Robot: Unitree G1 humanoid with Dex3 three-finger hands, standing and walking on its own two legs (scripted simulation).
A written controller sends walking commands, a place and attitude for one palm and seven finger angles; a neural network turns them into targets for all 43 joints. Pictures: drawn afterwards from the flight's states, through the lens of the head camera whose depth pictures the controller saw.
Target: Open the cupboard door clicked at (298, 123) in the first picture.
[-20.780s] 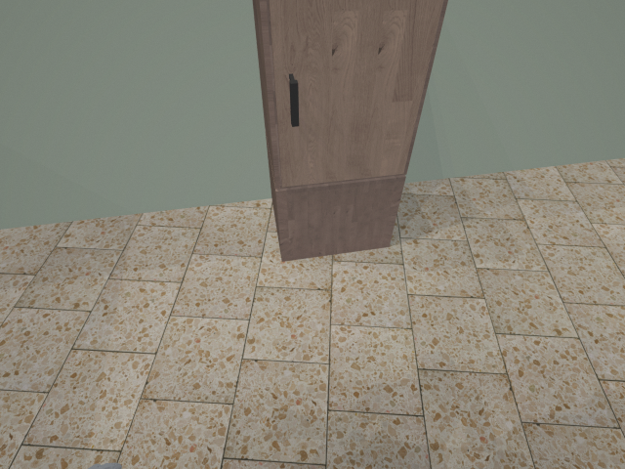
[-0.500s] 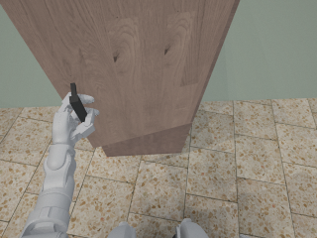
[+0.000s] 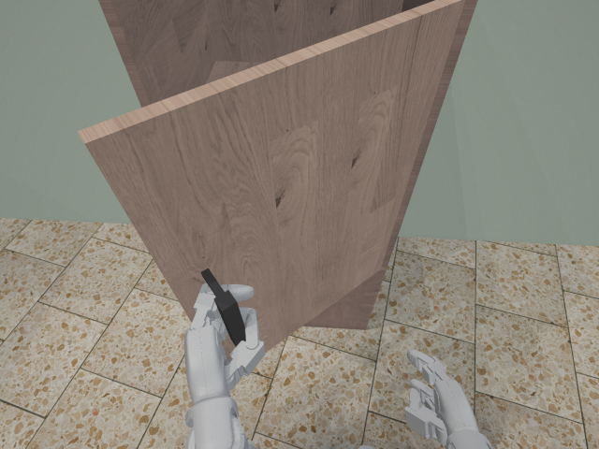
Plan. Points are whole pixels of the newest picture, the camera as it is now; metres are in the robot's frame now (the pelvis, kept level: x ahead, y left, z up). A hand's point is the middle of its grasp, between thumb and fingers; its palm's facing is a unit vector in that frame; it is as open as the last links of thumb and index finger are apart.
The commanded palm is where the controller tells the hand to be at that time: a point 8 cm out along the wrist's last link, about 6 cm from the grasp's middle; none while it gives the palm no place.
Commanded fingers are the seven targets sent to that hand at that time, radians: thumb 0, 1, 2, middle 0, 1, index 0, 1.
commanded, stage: open thumb and fingers to let go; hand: left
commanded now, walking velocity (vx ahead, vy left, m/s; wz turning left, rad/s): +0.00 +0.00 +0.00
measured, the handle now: (225, 310) +0.29 +0.11 +0.04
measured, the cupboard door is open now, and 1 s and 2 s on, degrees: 41 40 42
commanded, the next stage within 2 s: slide the hand sideways off the handle in 0.88 s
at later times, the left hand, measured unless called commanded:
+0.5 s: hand (259, 346) +0.24 +0.06 +0.04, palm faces +0.37 -0.93 -0.03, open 11.0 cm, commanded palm +0.20 +0.11 +0.04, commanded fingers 0.00 -0.50 0.30 -0.29 -1.15 -0.29 -1.15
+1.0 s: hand (254, 344) +0.25 +0.07 +0.04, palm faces +0.29 -0.96 -0.02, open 14.9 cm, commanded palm +0.20 +0.11 +0.04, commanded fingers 0.00 -0.50 0.30 -0.15 -0.30 -0.15 -0.30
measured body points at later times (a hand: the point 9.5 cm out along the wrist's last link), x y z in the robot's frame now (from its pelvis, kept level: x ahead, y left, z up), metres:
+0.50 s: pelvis -0.02 -0.03 -0.01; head +0.03 -0.05 +0.44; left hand +0.22 +0.11 +0.04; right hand +0.15 -0.25 -0.11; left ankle +0.00 +0.13 -0.67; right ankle -0.01 -0.09 -0.68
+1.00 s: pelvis -0.02 +0.00 -0.01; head +0.02 -0.01 +0.44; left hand +0.23 +0.12 +0.04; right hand +0.17 -0.20 -0.10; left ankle +0.00 +0.13 -0.67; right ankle -0.01 -0.09 -0.68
